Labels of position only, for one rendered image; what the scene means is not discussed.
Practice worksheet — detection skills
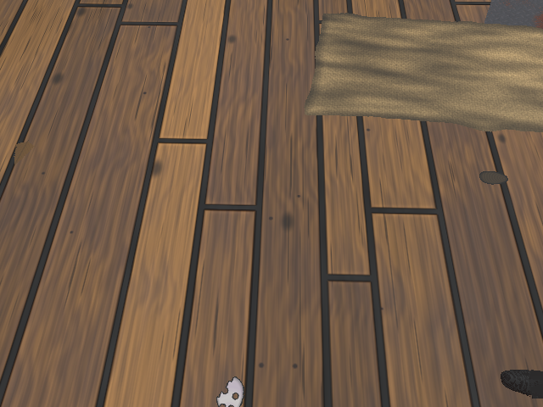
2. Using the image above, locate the robot right hand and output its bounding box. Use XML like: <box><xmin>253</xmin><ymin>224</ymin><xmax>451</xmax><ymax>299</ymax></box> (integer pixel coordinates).
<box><xmin>501</xmin><ymin>370</ymin><xmax>543</xmax><ymax>399</ymax></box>

